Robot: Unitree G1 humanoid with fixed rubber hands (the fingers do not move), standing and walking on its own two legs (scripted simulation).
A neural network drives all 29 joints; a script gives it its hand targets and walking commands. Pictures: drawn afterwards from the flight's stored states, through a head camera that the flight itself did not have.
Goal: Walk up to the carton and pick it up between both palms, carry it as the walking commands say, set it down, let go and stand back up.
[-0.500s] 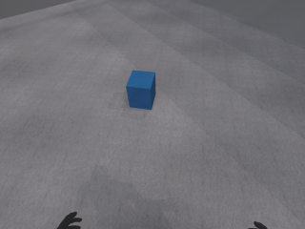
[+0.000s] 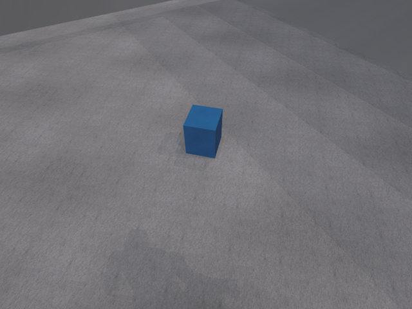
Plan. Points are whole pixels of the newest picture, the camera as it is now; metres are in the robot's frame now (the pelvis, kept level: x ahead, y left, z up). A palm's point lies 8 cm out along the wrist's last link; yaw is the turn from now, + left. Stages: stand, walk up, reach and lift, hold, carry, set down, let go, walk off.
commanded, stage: walk up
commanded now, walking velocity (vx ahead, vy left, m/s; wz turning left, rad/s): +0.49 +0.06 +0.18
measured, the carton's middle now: (203, 131) +1.24 +0.09 -0.65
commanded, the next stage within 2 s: none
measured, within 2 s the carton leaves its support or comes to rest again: neither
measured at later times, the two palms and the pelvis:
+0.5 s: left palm (122, 254) +0.26 +0.24 -0.15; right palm out of the picture +0.08 -0.19 -0.14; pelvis +0.17 +0.02 +0.00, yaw +1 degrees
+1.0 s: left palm (128, 220) +0.36 +0.26 -0.17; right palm (282, 177) +0.51 -0.19 -0.15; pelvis +0.41 +0.03 -0.02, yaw +3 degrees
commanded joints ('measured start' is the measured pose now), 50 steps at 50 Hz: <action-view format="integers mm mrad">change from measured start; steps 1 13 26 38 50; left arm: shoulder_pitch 45 -19 -61 71 4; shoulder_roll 211 28 -35 -3 -28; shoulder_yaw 53 22 16 42 27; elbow -32 -56 -83 -48 -106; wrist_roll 0 8 2 -2 2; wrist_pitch -35 -6 -35 -88 -56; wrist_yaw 8 -53 -40 -1 -30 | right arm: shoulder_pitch -23 206 283 178 362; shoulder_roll -55 -67 -52 90 -141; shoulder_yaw -4 -31 -46 -7 -65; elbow -94 -64 13 -13 20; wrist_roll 8 5 2 -3 -9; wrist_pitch -51 -109 -112 -62 -76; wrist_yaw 22 -37 -48 -15 -29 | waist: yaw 28 -30 -10 2 -117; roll -193 101 182 -186 351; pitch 65 168 111 28 25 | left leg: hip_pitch -112 200 201 -228 300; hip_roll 66 294 214 159 449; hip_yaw -19 -289 -23 -44 -590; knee -30 -676 -401 316 -676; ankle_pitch -24 -59 740 146 -418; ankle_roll -6 128 126 10 233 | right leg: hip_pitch -47 -547 -182 -95 -543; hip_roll -339 -140 -12 -361 -63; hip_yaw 308 58 -113 192 -4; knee -315 684 133 -260 739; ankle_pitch -380 108 46 21 -260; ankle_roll -144 6 0 -161 -15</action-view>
